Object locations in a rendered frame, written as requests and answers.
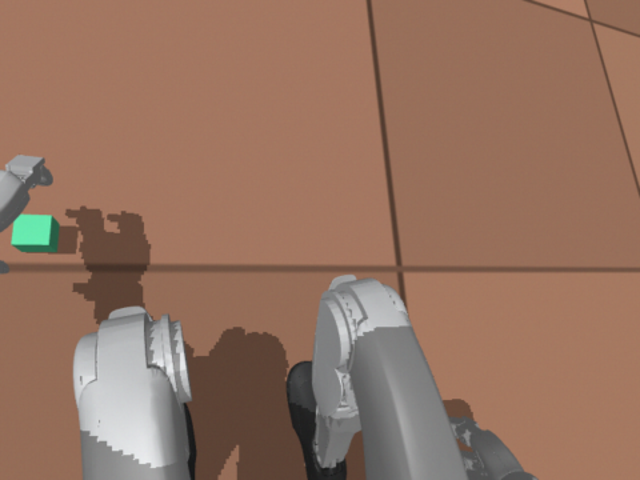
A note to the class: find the right robot hand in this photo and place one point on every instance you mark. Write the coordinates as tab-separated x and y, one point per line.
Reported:
490	459

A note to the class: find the cube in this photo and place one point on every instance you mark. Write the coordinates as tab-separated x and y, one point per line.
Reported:
35	233

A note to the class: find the left robot hand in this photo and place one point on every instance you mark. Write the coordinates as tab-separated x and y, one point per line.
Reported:
21	174

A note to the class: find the right robot foot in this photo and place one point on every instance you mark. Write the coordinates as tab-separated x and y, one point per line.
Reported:
302	407

